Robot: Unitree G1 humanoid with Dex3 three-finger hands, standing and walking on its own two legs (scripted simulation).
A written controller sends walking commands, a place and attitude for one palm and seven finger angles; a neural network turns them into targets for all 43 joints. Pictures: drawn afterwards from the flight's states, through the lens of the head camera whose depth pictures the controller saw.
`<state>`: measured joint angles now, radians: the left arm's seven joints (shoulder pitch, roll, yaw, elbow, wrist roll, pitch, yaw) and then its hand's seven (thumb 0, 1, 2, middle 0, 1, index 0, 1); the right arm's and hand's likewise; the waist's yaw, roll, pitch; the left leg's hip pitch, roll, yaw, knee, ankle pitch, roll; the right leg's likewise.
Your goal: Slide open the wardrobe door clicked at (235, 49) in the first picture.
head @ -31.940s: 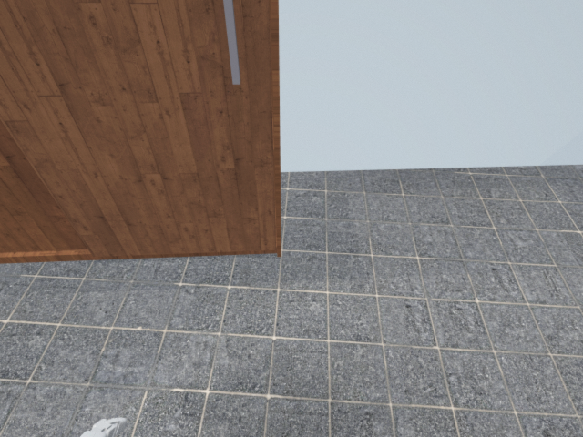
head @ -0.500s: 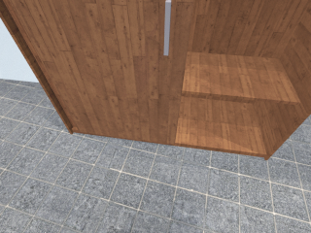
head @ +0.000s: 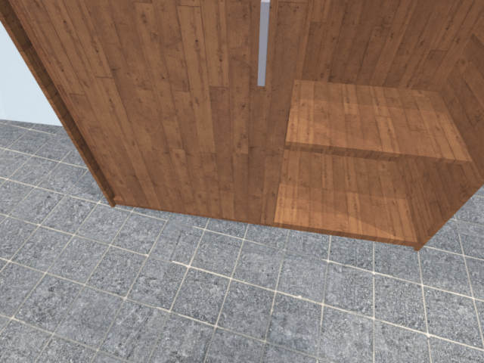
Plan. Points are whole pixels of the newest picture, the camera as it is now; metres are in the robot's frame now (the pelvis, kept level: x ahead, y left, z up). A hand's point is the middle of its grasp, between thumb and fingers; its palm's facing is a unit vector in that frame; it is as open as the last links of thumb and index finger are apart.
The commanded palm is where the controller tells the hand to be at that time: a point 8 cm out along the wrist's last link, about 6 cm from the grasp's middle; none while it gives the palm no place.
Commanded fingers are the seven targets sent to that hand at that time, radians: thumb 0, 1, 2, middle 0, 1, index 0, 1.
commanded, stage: stand and wait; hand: right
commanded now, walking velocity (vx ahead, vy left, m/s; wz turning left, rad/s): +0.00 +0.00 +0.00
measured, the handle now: (264, 43) +0.80 +0.00 +0.15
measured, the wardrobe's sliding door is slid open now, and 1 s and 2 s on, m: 0.66 0.66 0.66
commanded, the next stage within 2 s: none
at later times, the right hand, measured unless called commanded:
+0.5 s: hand out of the picture +0.01 -0.16 -0.18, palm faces -0.01 +0.99 -0.16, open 7.3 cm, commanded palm none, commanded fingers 0.00 -0.90 -0.90 0.20 0.30 0.20 0.30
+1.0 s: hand out of the picture +0.01 -0.16 -0.18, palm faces -0.01 +0.99 -0.17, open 7.3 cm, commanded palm none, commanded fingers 0.00 -0.90 -0.90 0.20 0.30 0.20 0.30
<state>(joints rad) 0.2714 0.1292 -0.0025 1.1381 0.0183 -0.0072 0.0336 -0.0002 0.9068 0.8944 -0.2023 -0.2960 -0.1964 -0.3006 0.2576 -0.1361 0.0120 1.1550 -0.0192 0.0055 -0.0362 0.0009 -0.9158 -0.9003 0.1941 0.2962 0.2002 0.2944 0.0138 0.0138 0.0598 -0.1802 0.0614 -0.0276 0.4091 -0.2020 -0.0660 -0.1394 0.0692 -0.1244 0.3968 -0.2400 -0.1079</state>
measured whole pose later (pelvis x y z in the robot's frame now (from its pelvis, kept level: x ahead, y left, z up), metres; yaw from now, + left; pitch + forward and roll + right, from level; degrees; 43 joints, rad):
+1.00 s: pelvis +0.01 +0.00 +0.00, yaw +0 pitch -2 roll +1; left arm 0.25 0.14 -0.01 1.15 0.02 -0.01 0.03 0.00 0.91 0.89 -0.20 -0.30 -0.20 -0.30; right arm 0.23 -0.16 0.01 1.16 -0.01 0.00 -0.03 0.00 -0.91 -0.90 0.19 0.30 0.20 0.29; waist 0.01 0.02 0.07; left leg -0.15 0.06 -0.02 0.38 -0.21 -0.06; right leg -0.11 0.07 -0.11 0.37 -0.24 -0.10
